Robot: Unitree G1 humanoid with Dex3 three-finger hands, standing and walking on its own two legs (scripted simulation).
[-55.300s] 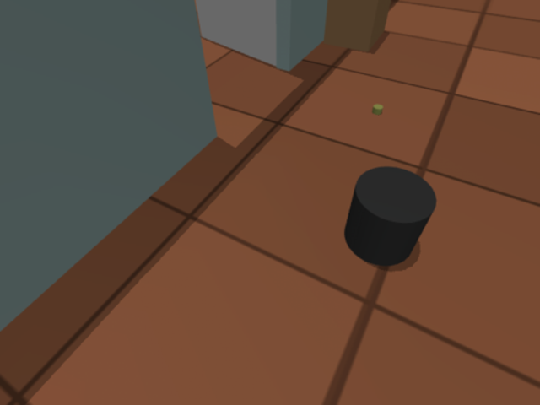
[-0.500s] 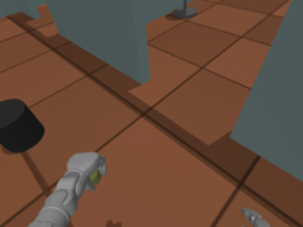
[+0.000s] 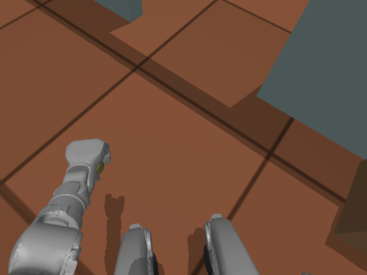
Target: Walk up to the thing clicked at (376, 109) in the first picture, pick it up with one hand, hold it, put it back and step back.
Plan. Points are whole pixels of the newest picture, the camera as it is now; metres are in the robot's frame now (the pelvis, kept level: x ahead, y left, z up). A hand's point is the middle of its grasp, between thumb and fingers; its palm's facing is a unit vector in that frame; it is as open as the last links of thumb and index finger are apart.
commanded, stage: crouch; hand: left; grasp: from above
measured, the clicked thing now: (90, 164) +0.43 +0.22 -0.15
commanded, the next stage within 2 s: lower in 1.44 s
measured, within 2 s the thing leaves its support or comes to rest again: neither
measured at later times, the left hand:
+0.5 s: hand (113, 174) +0.45 +0.20 -0.33, palm faces -0.44 -0.01 -0.90, open 6.6 cm
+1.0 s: hand (119, 174) +0.48 +0.20 -0.41, palm faces -0.46 -0.02 -0.89, open 6.6 cm
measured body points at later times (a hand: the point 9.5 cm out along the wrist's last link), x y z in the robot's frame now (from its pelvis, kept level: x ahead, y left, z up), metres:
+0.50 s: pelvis -0.02 +0.00 -0.17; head +0.21 +0.03 +0.22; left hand +0.47 +0.20 -0.28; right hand +0.02 -0.28 -0.29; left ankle +0.06 +0.12 -0.57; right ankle +0.06 -0.14 -0.57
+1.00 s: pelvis -0.03 -0.01 -0.24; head +0.22 +0.02 +0.13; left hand +0.50 +0.19 -0.36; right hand -0.03 -0.28 -0.35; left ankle +0.06 +0.12 -0.57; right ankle +0.06 -0.14 -0.57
